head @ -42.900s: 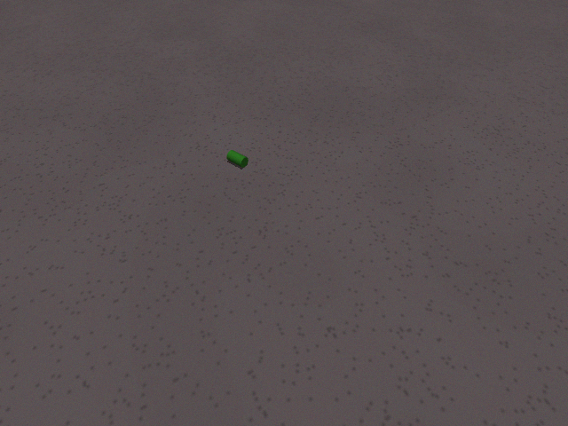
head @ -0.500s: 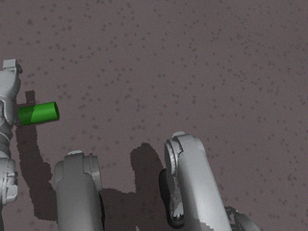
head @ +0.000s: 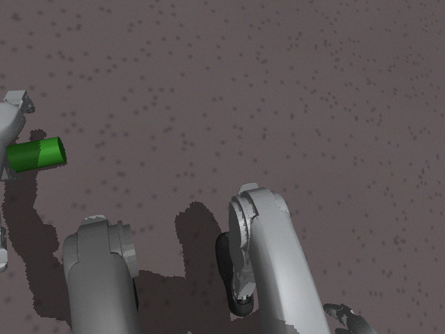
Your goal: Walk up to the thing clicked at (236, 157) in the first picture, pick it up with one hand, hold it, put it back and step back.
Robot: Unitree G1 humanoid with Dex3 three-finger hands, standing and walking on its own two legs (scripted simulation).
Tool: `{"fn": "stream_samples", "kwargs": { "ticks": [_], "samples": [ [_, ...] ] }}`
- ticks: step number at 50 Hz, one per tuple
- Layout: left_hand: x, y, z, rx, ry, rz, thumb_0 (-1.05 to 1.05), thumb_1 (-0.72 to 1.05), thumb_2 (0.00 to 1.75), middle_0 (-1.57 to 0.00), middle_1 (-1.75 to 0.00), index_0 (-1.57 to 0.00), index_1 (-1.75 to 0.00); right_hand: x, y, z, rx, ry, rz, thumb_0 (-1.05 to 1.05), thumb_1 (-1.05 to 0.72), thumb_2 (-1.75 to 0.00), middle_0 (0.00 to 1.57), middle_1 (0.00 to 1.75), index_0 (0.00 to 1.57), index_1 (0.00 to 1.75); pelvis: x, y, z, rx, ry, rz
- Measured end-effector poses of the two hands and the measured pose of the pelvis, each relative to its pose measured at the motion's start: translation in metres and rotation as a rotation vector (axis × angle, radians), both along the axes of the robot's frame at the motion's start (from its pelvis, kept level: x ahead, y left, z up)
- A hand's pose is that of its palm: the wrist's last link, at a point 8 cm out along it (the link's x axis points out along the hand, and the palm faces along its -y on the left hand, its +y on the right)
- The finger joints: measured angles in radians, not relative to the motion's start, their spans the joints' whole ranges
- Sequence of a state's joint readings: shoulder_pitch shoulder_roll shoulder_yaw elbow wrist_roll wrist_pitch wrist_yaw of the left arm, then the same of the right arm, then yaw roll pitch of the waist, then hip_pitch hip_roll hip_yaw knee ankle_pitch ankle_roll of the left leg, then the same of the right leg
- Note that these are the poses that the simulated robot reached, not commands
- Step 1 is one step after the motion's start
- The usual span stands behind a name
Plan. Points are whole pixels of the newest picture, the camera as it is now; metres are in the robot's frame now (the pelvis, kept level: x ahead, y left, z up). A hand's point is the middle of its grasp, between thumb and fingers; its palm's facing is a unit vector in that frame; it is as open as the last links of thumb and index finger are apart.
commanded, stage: home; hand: left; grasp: from above
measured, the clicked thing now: (36, 154) +0.49 +0.29 -0.31
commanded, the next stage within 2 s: none
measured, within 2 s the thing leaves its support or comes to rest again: neither
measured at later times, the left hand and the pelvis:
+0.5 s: hand out of the picture +0.42 +0.29 -0.04, palm faces -0.36 -0.42 -0.83, open 9.7 cm; pelvis +0.02 +0.01 +0.08, yaw +2 degrees
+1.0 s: hand out of the picture +0.27 +0.21 +0.17, palm faces +0.01 -0.93 -0.37, open 7.4 cm; pelvis +0.04 -0.01 +0.26, yaw +6 degrees
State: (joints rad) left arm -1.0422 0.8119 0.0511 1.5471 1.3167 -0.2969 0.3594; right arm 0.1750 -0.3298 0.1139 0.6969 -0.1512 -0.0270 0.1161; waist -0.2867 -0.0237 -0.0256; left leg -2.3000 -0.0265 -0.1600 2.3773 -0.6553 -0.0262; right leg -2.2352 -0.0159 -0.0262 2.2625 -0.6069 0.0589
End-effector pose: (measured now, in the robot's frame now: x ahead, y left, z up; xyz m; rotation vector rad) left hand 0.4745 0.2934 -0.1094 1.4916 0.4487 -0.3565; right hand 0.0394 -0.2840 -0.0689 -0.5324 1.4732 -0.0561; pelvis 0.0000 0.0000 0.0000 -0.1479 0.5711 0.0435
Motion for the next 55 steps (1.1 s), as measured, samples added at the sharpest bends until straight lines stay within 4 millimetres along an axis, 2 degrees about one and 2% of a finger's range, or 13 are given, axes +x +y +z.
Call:
{"fn": "stream_samples", "kwargs": {
  "ticks": [5, 9, 14, 19, 23, 29, 35, 39, 46, 55],
  "samples": [
    [0.009, 0.006, -0.016, 0.02, -0.073, 0.022, 0.0, -0.43, 0.95, -0.16, -0.96, -0.16, -0.95, -0.015, 0.012, -0.012, 0.017, 0.043, -0.031, 0.0, -0.9, -0.9, 0.2, 0.3, 0.2, 0.3, 0.004, 0.002, -0.013, -0.01, 0.012, -0.002],
    [0.016, 0.009, -0.01, 0.028, -0.134, 0.062, 0.0, -0.37, 0.93, -0.2, -0.9, -0.19, -0.89, -0.017, 0.024, -0.02, 0.056, 0.044, -0.072, 0.0, -0.9, -0.9, 0.2, 0.3, 0.2, 0.3, 0.008, 0.004, -0.013, -0.013, 0.035, -0.001],
    [0.014, 0.012, 0.019, -0.001, -0.153, 0.151, 0.0, -0.21, 0.88, -0.22, -0.74, -0.21, -0.74, -0.002, 0.035, -0.018, 0.114, 0.002, -0.122, 0.01, -0.9, -0.89, 0.2, 0.3, 0.21, 0.3, 0.014, 0.007, 0.003, -0.009, 0.066, 0.005],
    [-0.004, 0.017, 0.065, -0.077, -0.12, 0.254, 0.0, 0.04, 0.84, -0.22, -0.58, -0.21, -0.58, 0.028, 0.038, 0.001, 0.159, -0.075, -0.145, 0.01, -0.9, -0.9, 0.2, 0.3, 0.21, 0.3, 0.018, 0.009, 0.036, -0.002, 0.079, 0.01],
    [-0.033, 0.017, 0.102, -0.186, -0.068, 0.326, 0.0, 0.29, 0.84, -0.21, -0.46, -0.2, -0.46, 0.06, 0.035, 0.027, 0.175, -0.155, -0.124, 0.01, -0.9, -0.9, 0.2, 0.3, 0.21, 0.3, 0.019, 0.009, 0.068, 0.01, 0.072, 0.015],
    [-0.089, 0.01, 0.152, -0.379, -0.028, 0.423, 0.0, 0.65, 0.87, -0.21, -0.36, -0.21, -0.36, 0.118, 0.029, 0.075, 0.17, -0.3, -0.046, 0.01, -0.91, -0.9, 0.2, 0.3, 0.21, 0.3, 0.018, 0.006, 0.113, 0.032, 0.039, 0.025],
    [-0.141, -0.001, 0.196, -0.539, -0.038, 0.545, 0.0, 0.82, 0.88, -0.21, -0.32, -0.21, -0.32, 0.172, 0.034, 0.126, 0.173, -0.471, 0.029, 0.01, -0.91, -0.9, 0.2, 0.3, 0.2, 0.3, 0.016, 0.001, 0.152, 0.049, -0.009, 0.038],
    [-0.168, -0.009, 0.225, -0.633, -0.035, 0.648, 0.0, 0.86, 0.89, -0.21, -0.31, -0.21, -0.31, 0.197, 0.044, 0.16, 0.194, -0.576, 0.052, 0.01, -0.91, -0.9, 0.2, 0.3, 0.2, 0.3, 0.018, -0.002, 0.179, 0.06, -0.043, 0.046],
    [-0.203, -0.027, 0.278, -0.797, 0.001, 0.827, 0.01, 0.89, 0.89, -0.21, -0.31, -0.21, -0.3, 0.216, 0.063, 0.219, 0.238, -0.688, 0.04, 0.01, -0.91, -0.9, 0.2, 0.3, 0.2, 0.3, 0.029, -0.005, 0.229, 0.077, -0.109, 0.055],
    [-0.229, -0.04, 0.349, -0.942, 0.038, 1.016, 0.01, 0.9, 0.89, -0.21, -0.31, -0.2, -0.3, 0.206, 0.071, 0.287, 0.222, -0.725, -0.011, 0.01, -0.91, -0.9, 0.2, 0.3, 0.21, 0.3, 0.053, -0.004, 0.295, 0.091, -0.197, 0.067]
  ]
}}
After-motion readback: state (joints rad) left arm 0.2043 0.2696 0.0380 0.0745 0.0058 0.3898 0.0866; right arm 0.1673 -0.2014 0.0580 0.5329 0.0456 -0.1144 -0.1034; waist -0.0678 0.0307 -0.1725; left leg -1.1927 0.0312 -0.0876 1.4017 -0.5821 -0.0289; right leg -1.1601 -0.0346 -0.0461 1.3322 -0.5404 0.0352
